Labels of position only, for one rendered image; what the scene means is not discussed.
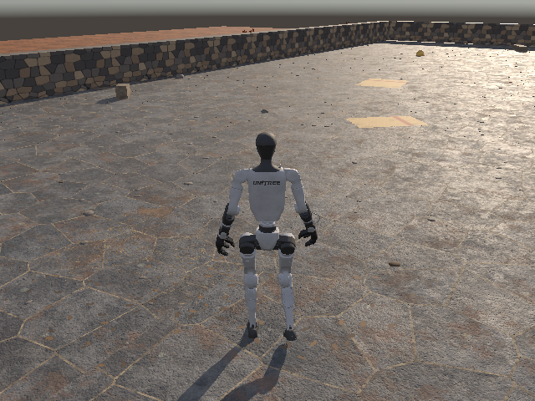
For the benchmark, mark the right robot forearm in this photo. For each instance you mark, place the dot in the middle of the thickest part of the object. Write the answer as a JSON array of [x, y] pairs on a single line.
[[308, 219]]

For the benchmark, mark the robot left thigh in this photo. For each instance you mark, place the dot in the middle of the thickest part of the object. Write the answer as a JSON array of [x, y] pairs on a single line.
[[247, 245]]

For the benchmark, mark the robot right hand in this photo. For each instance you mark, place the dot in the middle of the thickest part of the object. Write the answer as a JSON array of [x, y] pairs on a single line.
[[305, 233]]

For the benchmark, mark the robot right upper arm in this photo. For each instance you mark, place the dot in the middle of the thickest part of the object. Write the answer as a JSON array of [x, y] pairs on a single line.
[[293, 176]]

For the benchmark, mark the left robot forearm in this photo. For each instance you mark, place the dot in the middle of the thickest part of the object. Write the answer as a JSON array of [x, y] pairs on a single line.
[[226, 224]]

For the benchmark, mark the robot left upper arm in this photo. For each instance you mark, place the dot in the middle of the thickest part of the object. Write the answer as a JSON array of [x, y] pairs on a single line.
[[236, 191]]

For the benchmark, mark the right robot foot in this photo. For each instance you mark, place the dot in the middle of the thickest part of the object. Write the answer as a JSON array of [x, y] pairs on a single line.
[[290, 334]]

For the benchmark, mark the robot left hand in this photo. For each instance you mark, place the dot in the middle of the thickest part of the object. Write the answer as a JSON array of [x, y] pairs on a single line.
[[220, 243]]

